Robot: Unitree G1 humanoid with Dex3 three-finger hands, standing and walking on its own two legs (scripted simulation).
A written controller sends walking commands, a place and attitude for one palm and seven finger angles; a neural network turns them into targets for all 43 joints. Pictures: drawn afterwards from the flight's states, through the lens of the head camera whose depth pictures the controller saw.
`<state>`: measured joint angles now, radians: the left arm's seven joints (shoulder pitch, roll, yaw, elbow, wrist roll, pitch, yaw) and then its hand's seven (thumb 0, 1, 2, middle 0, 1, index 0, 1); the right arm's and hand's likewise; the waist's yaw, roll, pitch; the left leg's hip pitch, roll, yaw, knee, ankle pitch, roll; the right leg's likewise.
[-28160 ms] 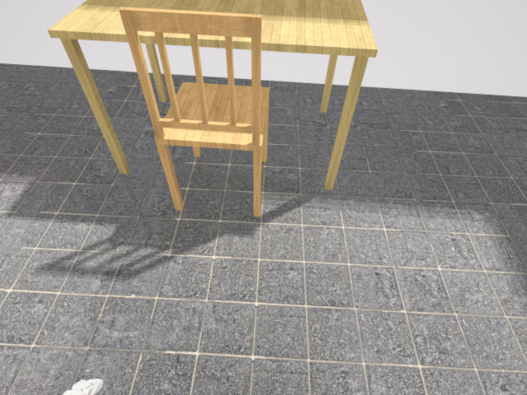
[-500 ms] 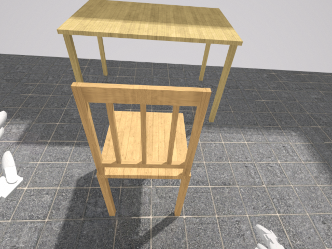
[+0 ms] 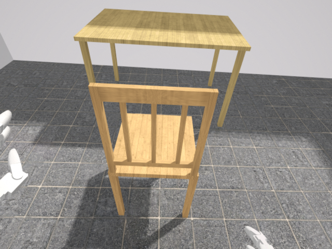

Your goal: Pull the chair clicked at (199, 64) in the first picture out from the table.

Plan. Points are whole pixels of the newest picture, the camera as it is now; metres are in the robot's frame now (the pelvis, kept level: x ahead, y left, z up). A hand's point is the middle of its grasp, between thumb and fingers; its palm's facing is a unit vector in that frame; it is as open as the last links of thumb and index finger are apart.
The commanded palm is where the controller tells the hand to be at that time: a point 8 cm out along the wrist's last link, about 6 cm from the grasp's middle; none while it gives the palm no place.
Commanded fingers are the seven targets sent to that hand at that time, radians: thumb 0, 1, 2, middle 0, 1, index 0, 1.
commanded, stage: let the arm hang, fingers relaxed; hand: left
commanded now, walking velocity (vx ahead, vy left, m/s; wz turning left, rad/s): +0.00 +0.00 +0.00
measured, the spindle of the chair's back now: (153, 135) +0.55 +0.08 -0.07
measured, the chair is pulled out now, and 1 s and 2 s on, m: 0.64 0.64 0.64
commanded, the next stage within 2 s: look to check the result in 1.14 s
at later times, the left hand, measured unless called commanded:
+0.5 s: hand out of the picture -0.02 +0.20 -0.17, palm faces +0.02 -0.98 -0.21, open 7.1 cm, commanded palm none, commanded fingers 0.00 0.90 0.90 -0.20 -0.30 -0.20 -0.30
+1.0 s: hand out of the picture +0.06 +0.18 -0.16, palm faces -0.02 -0.98 -0.20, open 7.3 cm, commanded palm none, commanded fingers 0.00 0.90 0.90 -0.20 -0.30 -0.20 -0.30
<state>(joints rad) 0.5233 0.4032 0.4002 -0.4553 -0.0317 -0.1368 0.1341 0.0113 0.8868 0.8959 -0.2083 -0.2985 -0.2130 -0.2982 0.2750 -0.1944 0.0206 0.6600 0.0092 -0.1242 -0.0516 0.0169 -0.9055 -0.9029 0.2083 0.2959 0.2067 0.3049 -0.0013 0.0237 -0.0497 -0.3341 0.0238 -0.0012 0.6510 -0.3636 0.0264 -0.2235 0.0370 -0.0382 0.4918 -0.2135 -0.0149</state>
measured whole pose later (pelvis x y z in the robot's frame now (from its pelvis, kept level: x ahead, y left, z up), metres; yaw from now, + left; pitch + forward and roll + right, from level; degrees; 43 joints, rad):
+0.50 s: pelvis +0.03 +0.01 +0.01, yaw +1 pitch +0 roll -1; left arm 0.39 0.20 0.00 1.06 0.01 0.02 0.03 -0.01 0.97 0.89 -0.20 -0.30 -0.21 -0.30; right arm 0.36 -0.15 0.00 1.01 -0.02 0.02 -0.03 0.01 -0.91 -0.90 0.20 0.30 0.20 0.30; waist 0.01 -0.01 0.07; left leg -0.28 -0.03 0.01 0.48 -0.21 0.05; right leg -0.21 0.00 0.02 0.43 -0.22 0.02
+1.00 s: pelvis +0.05 +0.01 +0.01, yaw -1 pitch -1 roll +0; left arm 0.29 0.14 -0.02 1.10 0.01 -0.01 0.05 0.02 0.93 0.90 -0.20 -0.30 -0.20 -0.30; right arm 0.31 -0.14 -0.01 1.09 -0.02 0.00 -0.03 0.01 -0.92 -0.90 0.20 0.29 0.20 0.30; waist -0.01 0.02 0.02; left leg -0.20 -0.02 0.04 0.43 -0.23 0.04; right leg -0.15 0.00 0.05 0.41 -0.24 0.02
